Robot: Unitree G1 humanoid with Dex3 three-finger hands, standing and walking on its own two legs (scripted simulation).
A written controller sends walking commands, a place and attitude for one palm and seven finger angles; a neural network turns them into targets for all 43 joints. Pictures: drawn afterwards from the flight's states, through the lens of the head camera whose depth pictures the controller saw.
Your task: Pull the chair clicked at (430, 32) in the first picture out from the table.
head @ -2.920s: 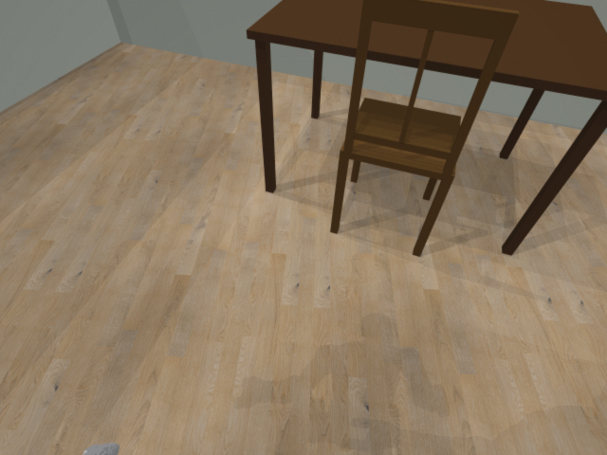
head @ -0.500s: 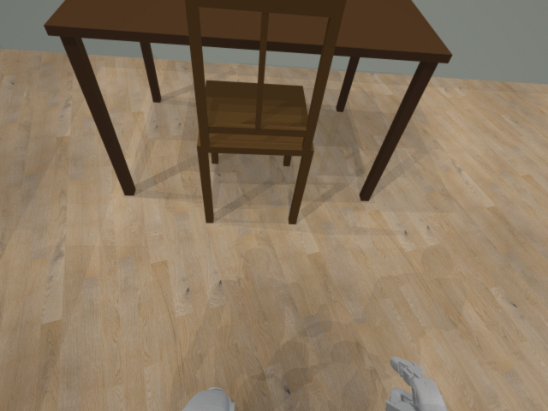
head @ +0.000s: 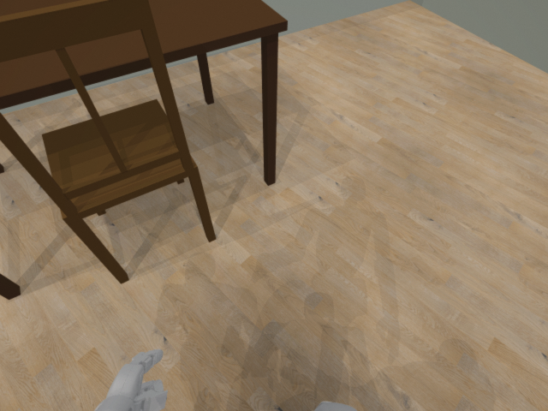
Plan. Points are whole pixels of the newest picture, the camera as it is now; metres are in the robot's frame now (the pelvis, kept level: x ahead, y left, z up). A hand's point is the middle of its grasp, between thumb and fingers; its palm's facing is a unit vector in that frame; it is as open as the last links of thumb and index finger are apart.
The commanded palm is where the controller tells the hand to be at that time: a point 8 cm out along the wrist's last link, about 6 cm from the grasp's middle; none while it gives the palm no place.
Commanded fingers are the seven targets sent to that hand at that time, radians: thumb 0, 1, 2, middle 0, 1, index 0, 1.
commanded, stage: walk to a spot facing it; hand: left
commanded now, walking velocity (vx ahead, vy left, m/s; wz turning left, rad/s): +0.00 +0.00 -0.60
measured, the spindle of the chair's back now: (96, 118) +0.73 +0.41 -0.04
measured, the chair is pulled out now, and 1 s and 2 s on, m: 0.00 0.00 0.00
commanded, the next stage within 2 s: turn to face it in 1.34 s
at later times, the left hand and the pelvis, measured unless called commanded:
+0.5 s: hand out of the picture +0.15 +0.24 -0.16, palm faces -0.20 -0.96 -0.19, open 7.4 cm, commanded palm none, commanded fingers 0.00 0.90 0.90 -0.20 -0.30 -0.20 -0.30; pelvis +0.03 +0.05 +0.02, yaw -17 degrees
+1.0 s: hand (198, 377) +0.19 +0.12 -0.13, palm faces -0.50 -0.83 -0.25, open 7.4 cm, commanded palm none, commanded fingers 0.00 0.90 0.90 -0.20 -0.30 -0.20 -0.30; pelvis +0.03 -0.01 +0.02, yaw -34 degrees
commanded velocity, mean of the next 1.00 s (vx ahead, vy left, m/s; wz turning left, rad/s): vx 0.09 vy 0.00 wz -0.58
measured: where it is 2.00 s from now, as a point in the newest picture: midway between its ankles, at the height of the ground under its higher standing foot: (298, 405)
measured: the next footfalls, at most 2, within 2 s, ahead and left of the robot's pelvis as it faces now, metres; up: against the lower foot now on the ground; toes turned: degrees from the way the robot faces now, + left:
left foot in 0.34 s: +0.11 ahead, +0.14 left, +0.00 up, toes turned -6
right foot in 0.80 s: -0.01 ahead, -0.09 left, +0.00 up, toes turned -35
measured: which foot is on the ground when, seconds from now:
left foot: up 0.00-0.32, down 0.34-0.80, up 0.82-1.00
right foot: down 0.00-0.36, up 0.38-0.78, down 0.80-1.00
